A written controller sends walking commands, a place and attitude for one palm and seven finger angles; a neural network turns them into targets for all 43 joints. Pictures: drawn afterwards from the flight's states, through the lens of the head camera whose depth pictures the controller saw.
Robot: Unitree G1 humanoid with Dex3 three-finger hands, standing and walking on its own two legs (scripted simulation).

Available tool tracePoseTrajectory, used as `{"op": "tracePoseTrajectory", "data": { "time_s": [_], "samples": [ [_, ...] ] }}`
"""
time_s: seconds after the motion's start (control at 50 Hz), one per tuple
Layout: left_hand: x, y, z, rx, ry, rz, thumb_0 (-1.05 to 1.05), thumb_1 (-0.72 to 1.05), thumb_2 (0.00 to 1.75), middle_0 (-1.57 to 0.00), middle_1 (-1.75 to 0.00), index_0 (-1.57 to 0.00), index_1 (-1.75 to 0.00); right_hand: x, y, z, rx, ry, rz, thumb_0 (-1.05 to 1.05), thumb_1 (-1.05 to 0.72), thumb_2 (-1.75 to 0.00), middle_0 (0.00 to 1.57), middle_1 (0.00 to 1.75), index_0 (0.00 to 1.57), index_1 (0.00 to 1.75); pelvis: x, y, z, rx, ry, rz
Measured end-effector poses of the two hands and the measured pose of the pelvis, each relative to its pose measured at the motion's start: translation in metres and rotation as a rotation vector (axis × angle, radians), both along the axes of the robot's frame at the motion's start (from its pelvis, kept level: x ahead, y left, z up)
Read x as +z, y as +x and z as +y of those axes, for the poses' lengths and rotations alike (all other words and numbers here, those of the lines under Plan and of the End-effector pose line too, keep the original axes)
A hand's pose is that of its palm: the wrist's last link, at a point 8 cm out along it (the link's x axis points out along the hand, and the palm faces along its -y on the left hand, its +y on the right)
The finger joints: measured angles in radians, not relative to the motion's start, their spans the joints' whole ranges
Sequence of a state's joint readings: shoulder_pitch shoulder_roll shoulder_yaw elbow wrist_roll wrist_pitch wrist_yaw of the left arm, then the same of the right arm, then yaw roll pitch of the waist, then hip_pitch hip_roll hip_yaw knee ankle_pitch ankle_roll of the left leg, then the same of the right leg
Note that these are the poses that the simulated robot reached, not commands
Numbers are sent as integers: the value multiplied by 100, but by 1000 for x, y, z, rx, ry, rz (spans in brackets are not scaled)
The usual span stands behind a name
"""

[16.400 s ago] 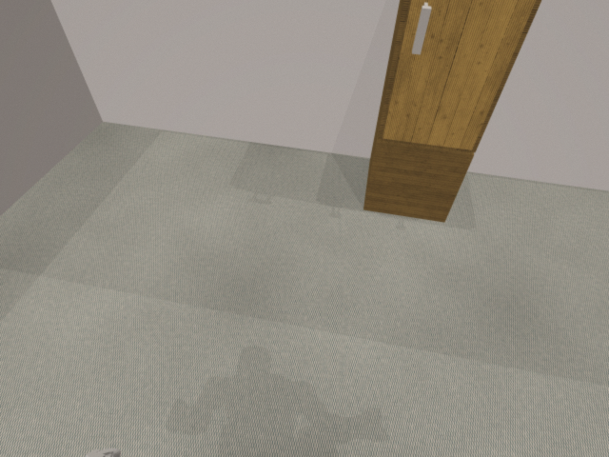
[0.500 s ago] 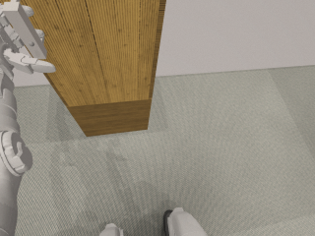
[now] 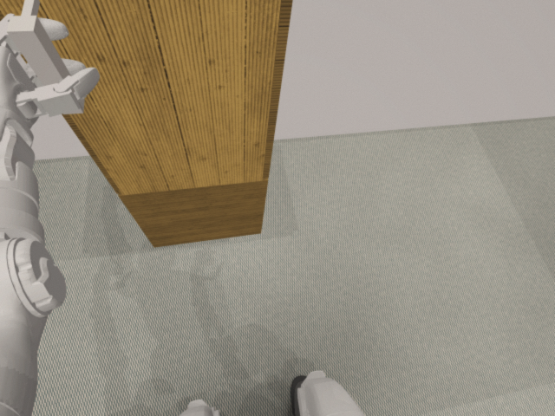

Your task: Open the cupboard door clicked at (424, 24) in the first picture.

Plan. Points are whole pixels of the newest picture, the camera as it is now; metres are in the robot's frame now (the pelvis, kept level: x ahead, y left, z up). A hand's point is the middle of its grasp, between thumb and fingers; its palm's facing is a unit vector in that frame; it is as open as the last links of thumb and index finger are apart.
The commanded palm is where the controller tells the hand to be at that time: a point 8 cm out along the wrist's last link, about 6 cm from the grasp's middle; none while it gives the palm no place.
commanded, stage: close the thumb around the handle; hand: left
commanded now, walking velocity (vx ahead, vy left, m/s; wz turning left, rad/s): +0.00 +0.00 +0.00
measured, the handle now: (53, 57) +0.58 +0.23 +0.11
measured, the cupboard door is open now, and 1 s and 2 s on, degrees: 0 15 54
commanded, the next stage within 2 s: pull the door open along its arc in 0.24 s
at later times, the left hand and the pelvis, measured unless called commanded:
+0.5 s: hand (68, 87) +0.53 +0.21 +0.12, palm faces +0.06 -1.00 -0.03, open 6.1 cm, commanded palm +0.48 +0.25 +0.12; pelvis +0.00 -0.01 +0.00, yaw +0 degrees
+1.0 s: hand (92, 129) +0.46 +0.17 +0.12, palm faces +0.44 -0.90 +0.05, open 6.1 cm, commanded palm +0.42 +0.21 +0.12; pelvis -0.01 -0.01 +0.01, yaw +2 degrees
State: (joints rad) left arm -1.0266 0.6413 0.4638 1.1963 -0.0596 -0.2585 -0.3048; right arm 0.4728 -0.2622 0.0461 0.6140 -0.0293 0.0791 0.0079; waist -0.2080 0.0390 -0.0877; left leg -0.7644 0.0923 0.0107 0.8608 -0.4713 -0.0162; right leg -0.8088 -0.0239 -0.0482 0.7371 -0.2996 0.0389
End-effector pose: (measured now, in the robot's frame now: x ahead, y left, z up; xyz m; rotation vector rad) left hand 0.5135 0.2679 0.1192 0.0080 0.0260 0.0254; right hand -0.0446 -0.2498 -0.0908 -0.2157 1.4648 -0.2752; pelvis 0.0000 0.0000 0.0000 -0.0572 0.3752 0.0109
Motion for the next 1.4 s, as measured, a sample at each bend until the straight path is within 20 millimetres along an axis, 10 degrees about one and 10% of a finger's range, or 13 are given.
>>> {"op": "tracePoseTrajectory", "data": {
  "time_s": [0.14,0.62,0.82,1.02,1.4],
  "samples": [
    [2,-3,-5,25,5,6,1,67,80,-38,-132,-38,-133,-2,12,-6,18,-2,-37,1,-91,-90,20,30,21,29,1,0,-2,6,3,-12],
    [0,-26,-10,17,11,-20,0,67,73,-36,-135,-33,-135,-1,26,-19,9,-1,-90,1,-91,-90,20,30,20,29,5,3,-10,-17,18,-35],
    [-2,-80,-29,-5,-10,-46,0,64,69,-36,-134,-33,-135,0,88,-14,57,41,-277,1,-91,-90,20,30,20,29,14,9,-7,-18,29,-103],
    [-3,-94,-59,464,-35,-18,-1,65,79,-36,-133,-37,-133,-4,143,0,228,66,-418,1,-91,-90,20,30,20,29,10,-9,-10,33,37,-119],
    [-4,-104,-68,477,11,-58,-1,70,77,-36,-134,-34,-134,-13,35,-18,94,55,-188,1,-91,-90,20,30,20,29,15,-13,-16,6,43,-138]
  ]
}}
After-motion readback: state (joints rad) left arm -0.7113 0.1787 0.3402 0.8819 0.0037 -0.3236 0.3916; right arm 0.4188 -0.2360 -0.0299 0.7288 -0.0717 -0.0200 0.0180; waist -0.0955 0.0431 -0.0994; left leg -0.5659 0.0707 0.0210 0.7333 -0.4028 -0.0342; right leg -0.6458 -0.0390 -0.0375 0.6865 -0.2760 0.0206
